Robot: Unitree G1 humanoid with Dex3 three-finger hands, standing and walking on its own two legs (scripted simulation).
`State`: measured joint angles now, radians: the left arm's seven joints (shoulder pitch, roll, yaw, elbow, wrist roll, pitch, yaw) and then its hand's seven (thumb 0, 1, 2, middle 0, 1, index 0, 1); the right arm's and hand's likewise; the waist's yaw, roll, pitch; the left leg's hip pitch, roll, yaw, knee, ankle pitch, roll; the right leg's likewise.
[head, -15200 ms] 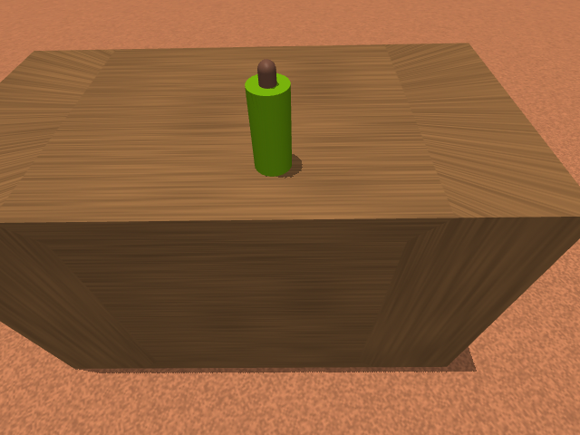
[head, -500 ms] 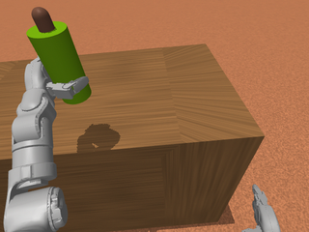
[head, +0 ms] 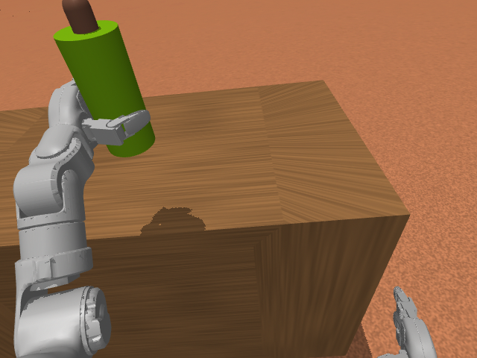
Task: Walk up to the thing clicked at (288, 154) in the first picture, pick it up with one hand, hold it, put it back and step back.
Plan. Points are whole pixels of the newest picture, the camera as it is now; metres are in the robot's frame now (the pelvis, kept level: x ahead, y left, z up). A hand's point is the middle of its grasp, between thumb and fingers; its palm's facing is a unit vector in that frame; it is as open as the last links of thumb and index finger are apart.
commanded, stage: lift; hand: left
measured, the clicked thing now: (107, 81) +0.37 +0.17 +0.34
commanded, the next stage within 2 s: hold in 0.34 s
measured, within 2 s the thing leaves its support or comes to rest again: neither
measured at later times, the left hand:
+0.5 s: hand (108, 100) +0.36 +0.18 +0.32, palm faces +0.18 -0.98 +0.02, open 10.3 cm
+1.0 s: hand (105, 87) +0.35 +0.17 +0.34, palm faces +0.16 -0.99 +0.02, open 10.3 cm
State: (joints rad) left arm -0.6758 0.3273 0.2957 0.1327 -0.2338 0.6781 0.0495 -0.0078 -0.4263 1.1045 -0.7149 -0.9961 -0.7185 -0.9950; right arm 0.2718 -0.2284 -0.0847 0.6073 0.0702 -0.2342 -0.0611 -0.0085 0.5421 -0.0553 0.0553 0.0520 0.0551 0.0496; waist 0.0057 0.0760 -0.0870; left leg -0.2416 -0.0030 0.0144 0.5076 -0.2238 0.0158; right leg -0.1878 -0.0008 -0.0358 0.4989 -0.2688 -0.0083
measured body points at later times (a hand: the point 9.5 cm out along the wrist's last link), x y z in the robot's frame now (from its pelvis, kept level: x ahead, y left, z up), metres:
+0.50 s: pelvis +0.00 +0.00 +0.00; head -0.06 -0.03 +0.45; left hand +0.34 +0.23 +0.32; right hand +0.17 -0.25 -0.07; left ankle +0.03 +0.11 -0.74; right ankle +0.00 -0.11 -0.74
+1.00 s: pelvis -0.01 +0.00 +0.00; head -0.07 -0.03 +0.44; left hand +0.33 +0.22 +0.34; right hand +0.17 -0.25 -0.07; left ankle +0.03 +0.11 -0.74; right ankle +0.00 -0.11 -0.74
